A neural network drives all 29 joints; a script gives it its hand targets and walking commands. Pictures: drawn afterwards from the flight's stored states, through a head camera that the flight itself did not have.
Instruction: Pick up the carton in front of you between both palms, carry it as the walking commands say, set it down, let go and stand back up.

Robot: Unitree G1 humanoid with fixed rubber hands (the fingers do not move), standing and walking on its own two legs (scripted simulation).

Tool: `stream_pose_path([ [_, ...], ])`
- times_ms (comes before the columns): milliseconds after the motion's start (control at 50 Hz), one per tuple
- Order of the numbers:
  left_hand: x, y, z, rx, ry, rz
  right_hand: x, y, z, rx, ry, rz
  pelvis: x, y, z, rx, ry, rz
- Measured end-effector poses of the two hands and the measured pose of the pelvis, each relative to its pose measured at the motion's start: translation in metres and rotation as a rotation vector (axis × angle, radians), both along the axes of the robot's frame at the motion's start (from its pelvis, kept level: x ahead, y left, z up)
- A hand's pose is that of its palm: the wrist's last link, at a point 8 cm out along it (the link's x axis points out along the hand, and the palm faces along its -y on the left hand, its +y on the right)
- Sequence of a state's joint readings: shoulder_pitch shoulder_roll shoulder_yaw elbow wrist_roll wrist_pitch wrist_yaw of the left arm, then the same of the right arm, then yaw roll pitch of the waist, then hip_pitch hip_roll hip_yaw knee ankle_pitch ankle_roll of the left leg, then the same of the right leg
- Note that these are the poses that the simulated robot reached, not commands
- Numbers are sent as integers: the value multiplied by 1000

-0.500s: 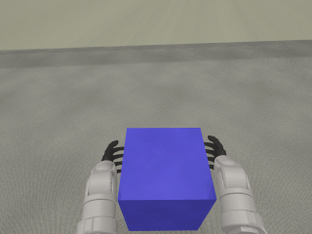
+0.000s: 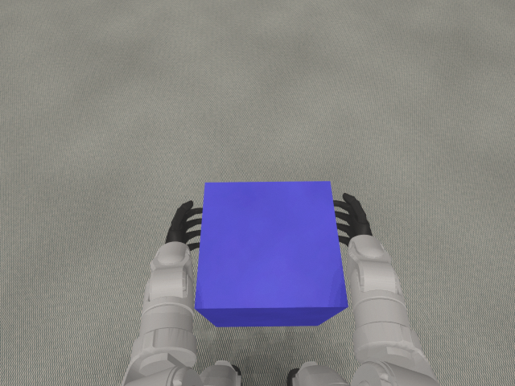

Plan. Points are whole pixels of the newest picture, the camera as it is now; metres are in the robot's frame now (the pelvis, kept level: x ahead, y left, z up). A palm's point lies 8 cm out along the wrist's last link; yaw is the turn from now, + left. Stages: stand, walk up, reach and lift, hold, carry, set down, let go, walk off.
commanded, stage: set down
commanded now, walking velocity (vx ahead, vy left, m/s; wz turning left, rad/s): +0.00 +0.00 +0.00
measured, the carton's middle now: (267, 261) +0.32 +0.00 -0.11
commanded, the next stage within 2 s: none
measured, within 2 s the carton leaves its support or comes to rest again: neither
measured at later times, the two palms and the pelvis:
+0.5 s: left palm (195, 256) +0.37 +0.16 -0.21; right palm (331, 257) +0.36 -0.14 -0.20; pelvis -0.05 +0.01 -0.13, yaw +0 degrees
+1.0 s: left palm (207, 264) +0.41 +0.16 -0.37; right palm (317, 267) +0.39 -0.14 -0.36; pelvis -0.07 +0.01 -0.26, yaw -2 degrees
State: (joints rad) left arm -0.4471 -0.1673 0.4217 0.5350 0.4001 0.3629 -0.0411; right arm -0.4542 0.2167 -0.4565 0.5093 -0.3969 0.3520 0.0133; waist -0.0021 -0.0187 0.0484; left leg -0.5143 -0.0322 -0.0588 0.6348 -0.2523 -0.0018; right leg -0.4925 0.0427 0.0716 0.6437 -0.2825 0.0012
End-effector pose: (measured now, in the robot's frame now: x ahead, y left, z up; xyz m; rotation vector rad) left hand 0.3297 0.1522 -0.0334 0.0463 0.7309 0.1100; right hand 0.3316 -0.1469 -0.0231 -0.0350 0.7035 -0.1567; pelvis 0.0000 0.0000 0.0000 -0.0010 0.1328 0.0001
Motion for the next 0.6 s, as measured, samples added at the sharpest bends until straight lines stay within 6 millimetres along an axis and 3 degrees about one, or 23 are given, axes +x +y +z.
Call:
stream_pose_path([
  [180, 7, 5, -89, -19, -41, -7, 0, 4, -89, 35, -42, -46, -17, -1, -41, -6, 303, -1],
  [440, 38, 5, -155, -43, -73, -6, 25, 5, -156, 55, -77, -85, -42, 5, -117, -9, 491, -2],
  [600, 49, 6, -206, -39, -48, -13, 36, 5, -205, 47, -53, -82, -51, 8, -160, -16, 569, -2],
])
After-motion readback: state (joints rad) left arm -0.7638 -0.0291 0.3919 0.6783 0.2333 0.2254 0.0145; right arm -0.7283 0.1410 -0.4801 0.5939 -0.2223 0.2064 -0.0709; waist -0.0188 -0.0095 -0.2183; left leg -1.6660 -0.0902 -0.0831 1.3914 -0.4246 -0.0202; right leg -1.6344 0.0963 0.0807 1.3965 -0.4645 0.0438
